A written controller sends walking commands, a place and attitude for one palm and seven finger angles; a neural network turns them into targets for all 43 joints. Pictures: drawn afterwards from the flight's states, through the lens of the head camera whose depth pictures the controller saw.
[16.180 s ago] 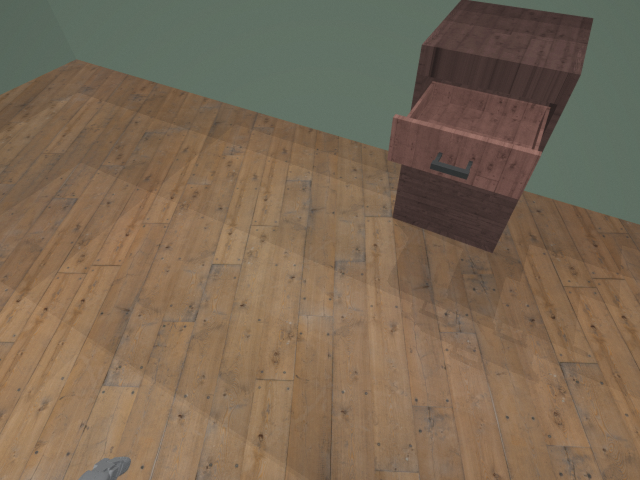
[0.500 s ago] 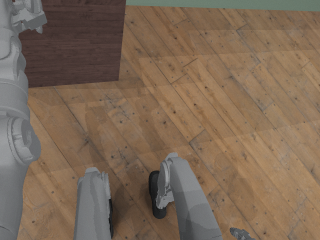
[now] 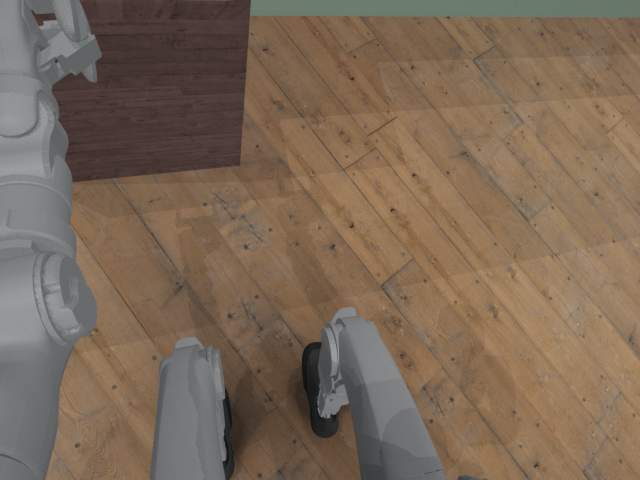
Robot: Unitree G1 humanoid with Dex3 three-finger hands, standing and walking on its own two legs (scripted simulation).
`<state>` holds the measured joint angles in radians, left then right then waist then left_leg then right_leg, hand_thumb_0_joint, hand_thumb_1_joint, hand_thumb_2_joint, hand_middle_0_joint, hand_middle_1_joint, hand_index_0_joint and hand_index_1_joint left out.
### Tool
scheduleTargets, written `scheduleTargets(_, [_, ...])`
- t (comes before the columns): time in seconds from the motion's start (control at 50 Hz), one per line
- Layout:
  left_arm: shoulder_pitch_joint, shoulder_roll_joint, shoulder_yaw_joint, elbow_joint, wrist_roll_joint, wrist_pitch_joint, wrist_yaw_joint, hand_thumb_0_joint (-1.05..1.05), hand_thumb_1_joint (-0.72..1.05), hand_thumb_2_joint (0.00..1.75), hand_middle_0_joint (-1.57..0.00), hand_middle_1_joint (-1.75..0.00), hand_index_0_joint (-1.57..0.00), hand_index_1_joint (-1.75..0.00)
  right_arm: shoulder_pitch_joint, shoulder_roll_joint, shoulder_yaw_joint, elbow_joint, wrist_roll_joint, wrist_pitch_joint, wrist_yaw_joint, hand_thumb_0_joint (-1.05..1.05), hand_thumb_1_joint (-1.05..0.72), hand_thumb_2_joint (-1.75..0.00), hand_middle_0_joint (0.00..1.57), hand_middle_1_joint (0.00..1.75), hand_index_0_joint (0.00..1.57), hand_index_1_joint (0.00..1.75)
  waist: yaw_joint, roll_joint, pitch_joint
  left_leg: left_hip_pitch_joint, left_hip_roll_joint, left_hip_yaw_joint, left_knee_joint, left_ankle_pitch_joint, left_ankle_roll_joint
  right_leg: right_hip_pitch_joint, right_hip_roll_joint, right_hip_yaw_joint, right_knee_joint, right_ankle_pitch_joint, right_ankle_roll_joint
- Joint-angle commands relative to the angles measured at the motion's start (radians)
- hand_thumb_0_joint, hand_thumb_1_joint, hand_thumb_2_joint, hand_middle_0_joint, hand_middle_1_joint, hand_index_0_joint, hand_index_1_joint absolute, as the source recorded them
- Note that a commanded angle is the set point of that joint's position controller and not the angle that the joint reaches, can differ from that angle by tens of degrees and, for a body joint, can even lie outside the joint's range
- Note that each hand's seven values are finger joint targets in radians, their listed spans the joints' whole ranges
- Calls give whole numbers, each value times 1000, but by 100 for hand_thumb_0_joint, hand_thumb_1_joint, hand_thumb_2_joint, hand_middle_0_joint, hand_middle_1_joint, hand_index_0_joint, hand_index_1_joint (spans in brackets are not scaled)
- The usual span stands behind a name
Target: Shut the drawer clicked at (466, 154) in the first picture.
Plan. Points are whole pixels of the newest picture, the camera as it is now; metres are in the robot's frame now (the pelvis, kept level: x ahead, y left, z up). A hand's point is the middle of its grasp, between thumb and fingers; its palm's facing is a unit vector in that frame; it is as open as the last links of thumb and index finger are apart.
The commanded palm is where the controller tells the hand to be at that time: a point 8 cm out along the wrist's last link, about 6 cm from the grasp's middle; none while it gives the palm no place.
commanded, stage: pull the fist back off the drawer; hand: left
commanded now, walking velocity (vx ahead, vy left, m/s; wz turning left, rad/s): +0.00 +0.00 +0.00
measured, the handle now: out of the picture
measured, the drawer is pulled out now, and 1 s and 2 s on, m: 0.00 0.00 0.00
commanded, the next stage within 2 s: draw the hand back to the body in 0.18 s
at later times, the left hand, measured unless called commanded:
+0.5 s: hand (58, 61) +0.52 +0.19 +0.07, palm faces +0.05 -1.00 -0.07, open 3.3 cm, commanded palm +0.48 +0.23 +0.11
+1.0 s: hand out of the picture +0.37 +0.23 +0.22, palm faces +0.20 -0.93 -0.31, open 3.3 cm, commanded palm +0.34 +0.27 +0.26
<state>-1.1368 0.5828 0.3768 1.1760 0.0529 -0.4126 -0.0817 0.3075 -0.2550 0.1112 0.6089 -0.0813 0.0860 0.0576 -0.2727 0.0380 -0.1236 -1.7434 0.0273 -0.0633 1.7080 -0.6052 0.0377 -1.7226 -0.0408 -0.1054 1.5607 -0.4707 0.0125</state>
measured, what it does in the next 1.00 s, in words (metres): rises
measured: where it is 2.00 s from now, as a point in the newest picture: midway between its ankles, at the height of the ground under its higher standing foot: (271, 426)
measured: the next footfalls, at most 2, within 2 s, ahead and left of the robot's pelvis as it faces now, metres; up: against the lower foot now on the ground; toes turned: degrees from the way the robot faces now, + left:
none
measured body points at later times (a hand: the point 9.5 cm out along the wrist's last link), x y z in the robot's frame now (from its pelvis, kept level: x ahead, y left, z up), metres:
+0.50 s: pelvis +0.05 +0.00 +0.07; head +0.26 +0.03 +0.47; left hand +0.51 +0.24 +0.08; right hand +0.14 -0.25 -0.06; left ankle +0.06 +0.10 -0.51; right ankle +0.11 -0.13 -0.51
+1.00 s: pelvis +0.11 +0.00 +0.19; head +0.16 +0.01 +0.64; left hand +0.36 +0.28 +0.24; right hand +0.29 -0.22 +0.11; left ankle +0.06 +0.10 -0.51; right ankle +0.11 -0.13 -0.51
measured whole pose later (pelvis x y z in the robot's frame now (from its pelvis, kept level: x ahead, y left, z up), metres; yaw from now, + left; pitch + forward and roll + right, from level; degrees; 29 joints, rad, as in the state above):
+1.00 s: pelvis +0.11 +0.00 +0.19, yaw +4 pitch +11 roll -2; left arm 0.15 0.32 0.10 0.07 -0.05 -0.04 0.09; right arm 0.23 -0.23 0.04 0.44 0.04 0.07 -0.08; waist -0.02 0.04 -0.10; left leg -0.55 0.01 0.01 0.84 -0.48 0.03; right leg -0.59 -0.03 -0.05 0.78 -0.39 0.02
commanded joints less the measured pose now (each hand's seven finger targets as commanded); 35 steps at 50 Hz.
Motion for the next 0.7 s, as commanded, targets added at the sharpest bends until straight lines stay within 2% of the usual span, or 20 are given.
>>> scheduleTargets(0.0, [-402, 193, 53, -291, -37, -80, 6, 0, 90, 90, -140, -160, -140, -160, 182, -217, -89, -51, 4, 5, -13, 0, -90, -90, 20, 30, 20, 30, 5, 254, -675, 496, -10, -51, -268, 151, -12, 391, 58, 38, -159, 28, -44])
scheduleTargets(0.06, [-284, 150, 55, -343, -55, -87, 0, 0, 90, 90, -140, -160, -140, -160, 176, -211, -103, -65, 9, 18, -6, 0, -90, -90, 20, 30, 20, 30, 29, 229, -701, 544, -4, -48, -274, 241, -18, 426, 59, 35, -163, 78, -43])
scheduleTargets(0.08, [-278, 159, 64, -369, -60, -91, 0, 0, 90, 90, -140, -160, -140, -160, 171, -212, -107, -68, 11, 21, -6, 0, -90, -90, 20, 30, 20, 30, 27, 219, -712, 546, -2, -42, -265, 258, -16, 436, 60, 41, -165, 90, -40])
scheduleTargets(0.12, [-254, 127, 44, -361, -62, -90, -2, 0, 90, 90, -140, -160, -140, -160, 167, -206, -108, -63, 13, 26, -5, 0, -90, -90, 20, 30, 20, 30, 24, 217, -673, 544, -1, -40, -268, 280, -18, 430, 59, 39, -167, 102, -40])
scheduleTargets(0.16, [-248, 108, 36, -353, -66, -93, 0, 0, 90, 90, -140, -160, -140, -160, 162, -203, -112, -60, 15, 30, -7, 0, -90, -90, 20, 30, 20, 30, 18, 183, -638, 528, 0, -36, -265, 273, -13, 434, 59, 42, -173, 101, -37])
scheduleTargets(0.22, [-237, 103, 46, -390, -76, -113, -1, 0, 90, 90, -140, -160, -140, -160, 160, -201, -119, -59, 12, 31, -8, 0, -90, -90, 20, 30, 20, 30, 26, 198, -692, 580, -2, -38, -256, 353, -18, 447, 57, 41, -164, 154, -38])
scheduleTargets(0.26, [-205, 70, 28, -356, -78, -116, -8, 0, 90, 90, -140, -160, -140, -160, 154, -196, -122, -56, 12, 36, -7, 0, -90, -90, 20, 30, 20, 30, 23, 175, -665, 567, -4, -31, -252, 365, -18, 453, 57, 42, -168, 167, -37])
scheduleTargets(0.28, [-162, 96, 55, -433, -88, -119, -13, 0, 90, 90, -140, -160, -140, -160, 154, -198, -126, -75, 16, 39, -6, 0, -90, -90, 20, 30, 20, 30, 57, 182, -718, 606, -4, -27, -269, 398, -20, 510, 57, 44, -175, 195, -38])
scheduleTargets(0.32, [-33, 123, 74, -633, -107, -108, -25, 0, 90, 90, -140, -160, -140, -160, 138, -200, -141, -120, 32, 45, -1, 0, -90, -90, 20, 30, 20, 30, 121, 265, -895, 780, -4, -32, -317, 545, -42, 603, 55, 47, -192, 289, -45])
scheduleTargets(0.34, [46, 82, 42, -735, -128, -90, -33, 0, 90, 90, -140, -160, -140, -160, 124, -191, -149, -138, 44, 46, 2, 0, -90, -90, 20, 30, 20, 30, 136, 265, -942, 857, -3, -33, -341, 628, -51, 653, 57, 45, -215, 344, -44])
scheduleTargets(0.36, [158, 36, 12, -787, -147, -58, -40, 0, 90, 90, -140, -160, -140, -160, 113, -183, -153, -156, 59, 46, 6, 0, -90, -90, 20, 30, 20, 30, 150, 246, -931, 892, -1, -34, -372, 660, -56, 695, 60, 39, -243, 360, -43])
scheduleTargets(0.4, [303, -36, -32, -857, -188, 9, -44, 0, 90, 90, -140, -160, -140, -160, 88, -171, -152, -172, 81, 36, 0, 0, -90, -90, 20, 30, 20, 30, 145, 167, -863, 881, 0, -27, -415, 657, -42, 765, 59, 38, -294, 396, -36])
scheduleTargets(0.42, [347, -34, -24, -885, -204, 37, -39, 0, 90, 90, -140, -160, -140, -160, 77, -173, -153, -171, 93, 30, -7, 0, -90, -90, 20, 30, 20, 30, 144, 122, -796, 863, 3, -23, -443, 613, -36, 784, 60, 34, -324, 387, -31])
scheduleTargets(0.46, [397, -39, -26, -971, -224, 61, -20, 0, 90, 90, -140, -160, -140, -160, 54, -164, -152, -172, 106, 7, -26, 0, -90, -90, 20, 30, 20, 30, 147, 63, -731, 841, -2, -7, -487, 531, -25, 853, 59, 44, -375, 374, -23])
scheduleTargets(0.48, [419, -64, -41, -998, -231, 62, -10, 0, 90, 90, -140, -160, -140, -160, 45, -153, -151, -171, 108, -8, -35, 0, -90, -90, 20, 30, 20, 30, 146, 50, -701, 828, -9, 6, -506, 499, -20, 891, 57, 53, -401, 375, -19])
scheduleTargets(0.5, [424, -72, -51, -1038, -236, 52, 2, 0, 90, 90, -140, -160, -140, -160, 34, -146, -148, -168, 112, -25, -46, 0, -90, -90, 20, 30, 20, 30, 148, 75, -681, 848, -9, 13, -522, 486, -21, 899, 56, 59, -419, 370, -20])
scheduleTargets(0.58, [521, -149, -112, -973, -239, 11, 4, 0, 90, 90, -140, -160, -140, -160, 26, -132, -147, -135, 107, -74, -71, 0, -90, -90, 20, 30, 20, 30, 139, 19, -510, 871, -15, 35, -593, 402, -22, 931, 58, 56, -500, 306, -16])
scheduleTargets(0.62, [560, -161, -135, -979, -233, -8, -17, 0, 90, 90, -140, -160, -140, -160, 18, -130, -147, -138, 105, -88, -77, 0, -90, -90, 20, 30, 20, 30, 157, 66, -475, 931, -19, 39, -634, 417, -27, 949, 56, 52, -528, 304, -23])
scheduleTargets(0.66, [654, -177, -150, -966, -244, -6, -46, 0, 90, 90, -140, -160, -140, -160, 6, -132, -150, -150, 110, -95, -80, 0, -90, -90, 20, 30, 20, 30, 173, 45, -427, 980, -17, 41, -675, 441, -30, 979, 57, 43, -564, 314, -27])
scheduleTargets(0.68, [702, -183, -156, -983, -253, -1, -60, 0, 90, 90, -140, -160, -140, -160, -2, -132, -150, -166, 113, -96, -82, 0, -90, -90, 20, 30, 20, 30, 184, 60, -417, 1002, -18, 44, -697, 462, -31, 1007, 56, 42, -578, 331, -28])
